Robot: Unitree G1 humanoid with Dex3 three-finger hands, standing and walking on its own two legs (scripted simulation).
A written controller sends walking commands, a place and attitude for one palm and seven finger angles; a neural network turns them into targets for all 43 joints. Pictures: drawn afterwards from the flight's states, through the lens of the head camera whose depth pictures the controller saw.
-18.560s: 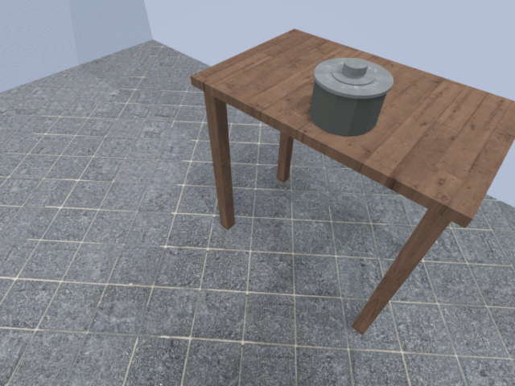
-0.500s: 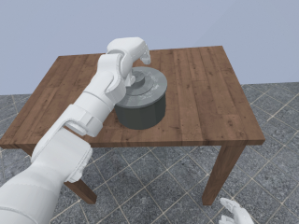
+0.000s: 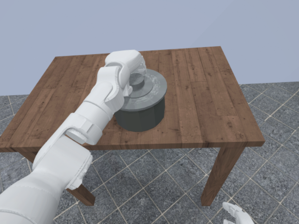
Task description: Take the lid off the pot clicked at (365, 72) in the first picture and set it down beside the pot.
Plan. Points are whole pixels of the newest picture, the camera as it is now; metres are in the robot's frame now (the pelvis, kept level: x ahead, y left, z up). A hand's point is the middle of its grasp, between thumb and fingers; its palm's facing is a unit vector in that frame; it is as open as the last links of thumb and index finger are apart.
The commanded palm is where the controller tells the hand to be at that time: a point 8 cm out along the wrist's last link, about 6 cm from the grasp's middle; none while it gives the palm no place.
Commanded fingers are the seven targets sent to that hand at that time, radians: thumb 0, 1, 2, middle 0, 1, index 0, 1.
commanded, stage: lower the open fingers around the knob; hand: left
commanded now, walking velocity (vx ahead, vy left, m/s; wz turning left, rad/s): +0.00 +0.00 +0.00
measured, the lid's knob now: (134, 81) +0.48 +0.04 +0.15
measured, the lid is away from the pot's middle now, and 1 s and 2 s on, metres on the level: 0.00 0.01 0.01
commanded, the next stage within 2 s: close the fingers and squeeze the knob in 0.18 s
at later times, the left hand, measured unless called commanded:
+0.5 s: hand (132, 84) +0.44 +0.04 +0.17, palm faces -0.22 -0.04 -0.98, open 9.4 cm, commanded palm +0.42 +0.05 +0.23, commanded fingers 0.00 -0.10 1.32 -0.83 -0.30 -0.83 -0.30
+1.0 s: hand (132, 84) +0.44 +0.04 +0.16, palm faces -0.23 -0.03 -0.97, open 8.4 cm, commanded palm +0.42 +0.05 +0.23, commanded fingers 0.00 0.15 1.22 -0.79 -0.67 -0.80 -0.68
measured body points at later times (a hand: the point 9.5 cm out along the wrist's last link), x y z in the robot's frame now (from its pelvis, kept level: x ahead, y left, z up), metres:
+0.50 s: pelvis +0.00 -0.01 +0.00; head +0.01 -0.05 +0.45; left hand +0.45 +0.05 +0.22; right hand +0.15 -0.24 -0.13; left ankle -0.02 +0.09 -0.74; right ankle +0.00 -0.11 -0.74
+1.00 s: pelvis +0.00 -0.01 +0.00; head +0.01 -0.05 +0.45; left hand +0.45 +0.04 +0.22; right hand +0.15 -0.24 -0.13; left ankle -0.02 +0.09 -0.74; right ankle +0.00 -0.11 -0.74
